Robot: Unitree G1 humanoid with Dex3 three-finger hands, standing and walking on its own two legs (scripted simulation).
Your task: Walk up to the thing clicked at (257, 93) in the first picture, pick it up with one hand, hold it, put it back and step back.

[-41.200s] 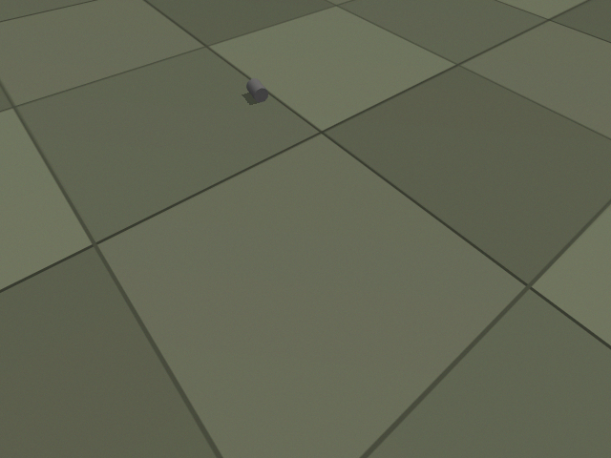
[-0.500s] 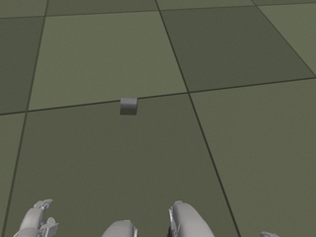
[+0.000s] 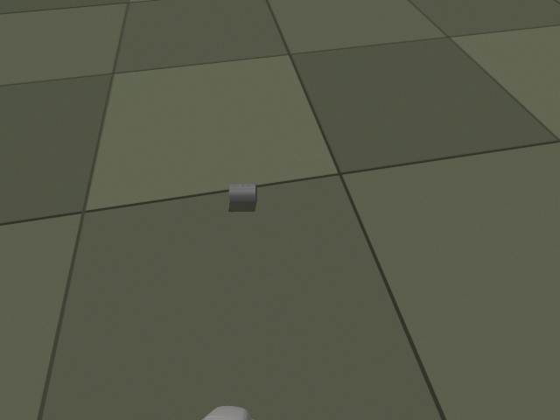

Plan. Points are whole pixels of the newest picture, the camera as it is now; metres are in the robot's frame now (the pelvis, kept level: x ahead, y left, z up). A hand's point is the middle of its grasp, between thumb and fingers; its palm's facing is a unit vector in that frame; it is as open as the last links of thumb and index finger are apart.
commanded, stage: step back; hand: left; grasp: from above
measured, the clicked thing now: (243, 193) +1.11 +0.24 -0.72
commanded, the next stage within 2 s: stand in 0.88 s
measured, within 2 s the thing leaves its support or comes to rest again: neither
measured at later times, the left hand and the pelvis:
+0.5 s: hand out of the picture +0.10 +0.25 -0.13, palm faces +0.05 -0.93 -0.38, open 7.3 cm; pelvis +0.03 -0.02 +0.00, yaw +2 degrees
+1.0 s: hand (120, 419) +0.13 +0.26 -0.14, palm faces +0.02 -0.94 -0.35, open 7.3 cm; pelvis +0.05 +0.00 +0.01, yaw +1 degrees
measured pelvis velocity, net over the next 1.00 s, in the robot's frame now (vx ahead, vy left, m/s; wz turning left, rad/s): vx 0.05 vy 0.00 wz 0.01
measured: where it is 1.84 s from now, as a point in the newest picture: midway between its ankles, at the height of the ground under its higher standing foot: outside the picture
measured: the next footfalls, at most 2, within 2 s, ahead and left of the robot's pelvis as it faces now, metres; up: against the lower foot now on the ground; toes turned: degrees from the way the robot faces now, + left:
left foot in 0.04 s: +0.05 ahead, +0.13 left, +0.00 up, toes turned -1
right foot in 0.32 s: +0.07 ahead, -0.13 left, +0.00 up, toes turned +0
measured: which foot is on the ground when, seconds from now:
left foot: up 0.00-0.02, down 0.04-0.34, up 0.36-0.58, down 0.60-1.00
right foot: down 0.00-0.08, up 0.10-0.30, down 0.32-1.00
